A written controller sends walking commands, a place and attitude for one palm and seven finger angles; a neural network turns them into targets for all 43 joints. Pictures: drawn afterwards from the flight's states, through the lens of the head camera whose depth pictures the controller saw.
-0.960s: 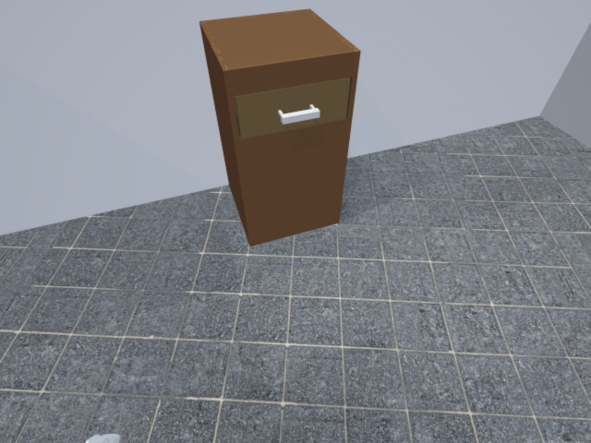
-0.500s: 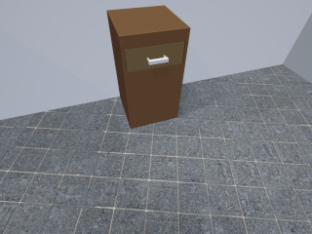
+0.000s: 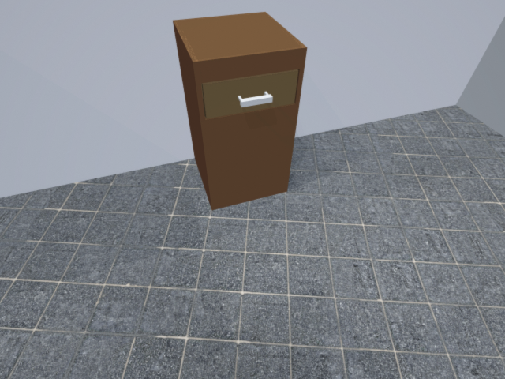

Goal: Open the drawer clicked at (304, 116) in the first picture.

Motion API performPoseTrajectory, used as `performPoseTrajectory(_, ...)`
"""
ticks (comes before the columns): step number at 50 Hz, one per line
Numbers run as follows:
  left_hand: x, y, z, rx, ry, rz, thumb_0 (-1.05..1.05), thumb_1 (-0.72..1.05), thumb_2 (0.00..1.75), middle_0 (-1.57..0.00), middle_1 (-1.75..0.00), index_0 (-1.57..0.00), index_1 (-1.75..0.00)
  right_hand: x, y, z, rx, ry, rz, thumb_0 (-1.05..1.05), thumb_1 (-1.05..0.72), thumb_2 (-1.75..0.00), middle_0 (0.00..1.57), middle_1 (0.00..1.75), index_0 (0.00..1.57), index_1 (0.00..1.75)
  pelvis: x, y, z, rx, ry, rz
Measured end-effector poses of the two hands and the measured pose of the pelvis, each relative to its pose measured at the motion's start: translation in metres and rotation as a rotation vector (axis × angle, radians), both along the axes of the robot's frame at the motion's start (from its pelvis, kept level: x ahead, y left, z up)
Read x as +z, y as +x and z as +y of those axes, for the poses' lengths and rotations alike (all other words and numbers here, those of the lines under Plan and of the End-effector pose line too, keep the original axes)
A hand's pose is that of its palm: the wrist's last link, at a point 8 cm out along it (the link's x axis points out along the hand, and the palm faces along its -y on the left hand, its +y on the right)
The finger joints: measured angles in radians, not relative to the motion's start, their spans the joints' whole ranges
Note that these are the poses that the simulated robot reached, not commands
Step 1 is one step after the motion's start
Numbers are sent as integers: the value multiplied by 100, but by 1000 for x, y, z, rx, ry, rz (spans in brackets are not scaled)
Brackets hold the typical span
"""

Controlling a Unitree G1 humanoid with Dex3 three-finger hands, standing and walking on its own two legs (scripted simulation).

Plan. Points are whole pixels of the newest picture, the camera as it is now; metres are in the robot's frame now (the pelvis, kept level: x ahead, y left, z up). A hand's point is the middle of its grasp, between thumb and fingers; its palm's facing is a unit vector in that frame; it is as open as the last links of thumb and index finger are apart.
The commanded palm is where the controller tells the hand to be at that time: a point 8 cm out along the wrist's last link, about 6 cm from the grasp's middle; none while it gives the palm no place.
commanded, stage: look at it before walking up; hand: left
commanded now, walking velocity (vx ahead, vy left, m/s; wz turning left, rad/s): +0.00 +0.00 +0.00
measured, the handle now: (254, 98) +1.13 +0.05 -0.14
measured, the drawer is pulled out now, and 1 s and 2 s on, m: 0.00 0.00 0.00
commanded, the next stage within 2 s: walk to a spot facing it in 0.48 s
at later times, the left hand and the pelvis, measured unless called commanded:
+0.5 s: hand out of the picture +0.08 +0.25 -0.16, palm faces -0.04 -0.94 -0.33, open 7.4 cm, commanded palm none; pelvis +0.01 +0.00 +0.00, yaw +0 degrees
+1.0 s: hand out of the picture +0.07 +0.18 -0.18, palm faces -0.14 -0.95 -0.26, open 7.3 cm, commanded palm none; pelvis +0.00 -0.02 -0.03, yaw -10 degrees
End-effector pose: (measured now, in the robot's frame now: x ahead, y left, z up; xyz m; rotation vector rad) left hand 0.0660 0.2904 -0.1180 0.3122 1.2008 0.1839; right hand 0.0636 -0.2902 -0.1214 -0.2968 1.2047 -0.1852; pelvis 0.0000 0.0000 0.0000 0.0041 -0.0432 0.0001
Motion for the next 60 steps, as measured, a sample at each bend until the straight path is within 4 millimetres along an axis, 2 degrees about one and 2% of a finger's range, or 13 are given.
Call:
performPoseTrajectory(19,-3,2,0,-2,-6,29,0,91,90,-20,-30,-20,-30,1,6,-1,-2,-7,19,1,-91,-90,20,29,21,30,1,7,1,-2,-1,10)
performPoseTrajectory(36,-3,17,-2,-16,3,27,0,91,90,-20,-30,-20,-30,0,20,2,-27,-5,-23,1,-91,-90,20,29,21,30,-1,13,1,-43,2,17)
performPoseTrajectory(43,-19,17,-28,-69,-38,72,0,91,90,-20,-30,-20,-30,-18,-4,15,-115,50,-36,1,-91,-90,20,29,21,30,-12,6,-4,-118,24,25)
performPoseTrajectory(49,-30,11,-60,-99,-61,69,0,91,90,-20,-30,-20,-30,-45,-33,13,-188,103,1,1,-91,-90,20,29,21,30,-26,-2,-17,-164,19,15)
performPoseTrajectory(55,-22,-1,-76,-115,-89,106,0,91,90,-20,-30,-20,-30,-32,-48,14,-238,109,14,1,-91,-90,20,29,20,30,-13,-8,-15,-215,25,43)
performPoseTrajectory(60,-19,6,-70,-157,-103,116,0,90,90,-20,-30,-21,-30,-17,-54,18,-285,84,-26,1,-91,-90,20,29,20,30,-6,-10,-6,-277,28,67)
